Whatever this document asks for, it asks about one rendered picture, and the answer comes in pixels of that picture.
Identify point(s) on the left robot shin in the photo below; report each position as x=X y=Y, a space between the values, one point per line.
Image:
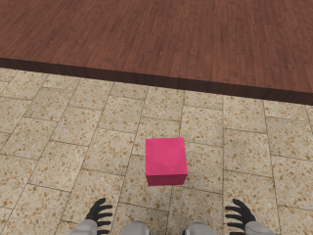
x=138 y=221

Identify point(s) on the robot right hand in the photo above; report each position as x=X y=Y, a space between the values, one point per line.
x=245 y=216

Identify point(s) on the robot left forearm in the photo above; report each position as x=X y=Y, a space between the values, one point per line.
x=85 y=227

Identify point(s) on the carton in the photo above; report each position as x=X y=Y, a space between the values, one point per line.
x=166 y=162

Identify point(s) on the robot left hand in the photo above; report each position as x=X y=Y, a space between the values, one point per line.
x=95 y=215

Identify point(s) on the robot right forearm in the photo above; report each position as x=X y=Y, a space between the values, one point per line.
x=257 y=228

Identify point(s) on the robot right thigh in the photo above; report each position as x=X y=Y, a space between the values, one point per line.
x=199 y=229

